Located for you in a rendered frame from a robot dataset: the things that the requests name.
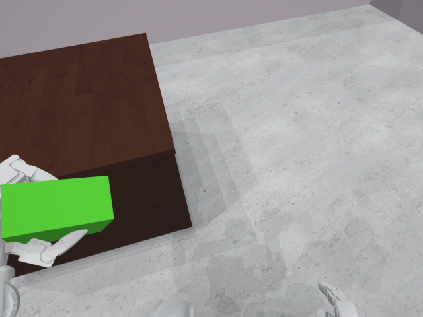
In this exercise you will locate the table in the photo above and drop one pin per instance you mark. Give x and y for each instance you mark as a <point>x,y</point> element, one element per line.
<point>89,110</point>

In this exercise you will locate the right robot hand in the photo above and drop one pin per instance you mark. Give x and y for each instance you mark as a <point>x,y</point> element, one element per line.
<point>342,308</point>

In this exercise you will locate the left robot forearm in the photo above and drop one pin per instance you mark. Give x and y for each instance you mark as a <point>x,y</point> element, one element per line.
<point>9,295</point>

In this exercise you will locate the sponge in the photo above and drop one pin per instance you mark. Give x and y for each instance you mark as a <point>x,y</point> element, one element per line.
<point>49,210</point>

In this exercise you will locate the robot left thigh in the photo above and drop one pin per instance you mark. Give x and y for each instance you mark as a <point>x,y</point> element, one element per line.
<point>174,308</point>

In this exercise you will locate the left robot hand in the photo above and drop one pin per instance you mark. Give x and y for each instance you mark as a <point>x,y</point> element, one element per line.
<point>37,252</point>

